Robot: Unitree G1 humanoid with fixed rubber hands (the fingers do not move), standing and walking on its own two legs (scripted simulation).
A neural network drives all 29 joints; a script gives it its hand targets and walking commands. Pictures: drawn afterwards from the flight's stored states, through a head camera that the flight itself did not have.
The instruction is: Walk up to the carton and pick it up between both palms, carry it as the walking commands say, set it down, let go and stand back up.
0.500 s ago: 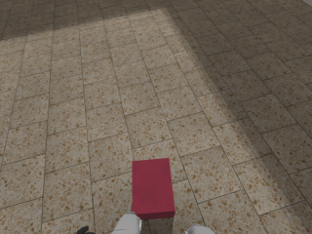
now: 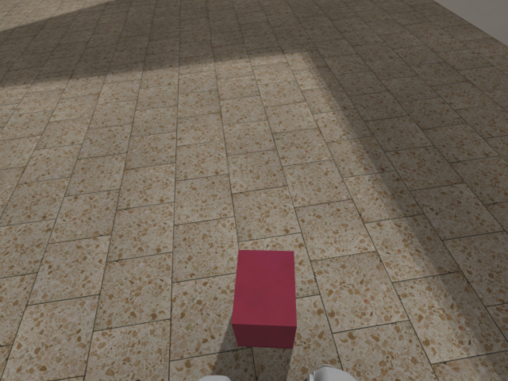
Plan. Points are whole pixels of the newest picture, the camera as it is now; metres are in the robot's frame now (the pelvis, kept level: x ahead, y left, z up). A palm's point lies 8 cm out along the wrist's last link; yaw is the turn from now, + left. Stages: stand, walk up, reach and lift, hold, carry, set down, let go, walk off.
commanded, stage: walk up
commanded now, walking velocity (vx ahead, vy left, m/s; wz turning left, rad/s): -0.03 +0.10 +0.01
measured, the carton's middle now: (265, 299) +0.50 +0.01 -0.62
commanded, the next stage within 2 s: none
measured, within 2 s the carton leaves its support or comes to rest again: neither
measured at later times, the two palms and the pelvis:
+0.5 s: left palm out of the picture -0.02 +0.34 -0.12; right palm out of the picture -0.08 -0.14 -0.09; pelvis -0.05 +0.09 +0.03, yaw -3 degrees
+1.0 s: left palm out of the picture +0.13 +0.30 -0.14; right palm out of the picture +0.00 -0.16 -0.13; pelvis +0.06 +0.06 +0.00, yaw -3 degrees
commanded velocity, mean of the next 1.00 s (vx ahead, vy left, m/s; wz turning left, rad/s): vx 0.18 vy -0.09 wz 0.00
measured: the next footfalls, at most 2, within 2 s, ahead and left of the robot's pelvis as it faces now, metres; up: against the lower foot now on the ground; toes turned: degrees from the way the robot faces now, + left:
left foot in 0.08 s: -0.04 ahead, +0.11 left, +0.00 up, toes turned +3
right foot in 0.56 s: -0.03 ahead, -0.02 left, +0.00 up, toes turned -10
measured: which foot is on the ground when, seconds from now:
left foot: up 0.00-0.06, down 0.08-0.54, up 0.56-0.66, down 0.68-1.00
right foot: down 0.00-0.10, up 0.12-0.54, down 0.56-0.68, up 0.70-1.00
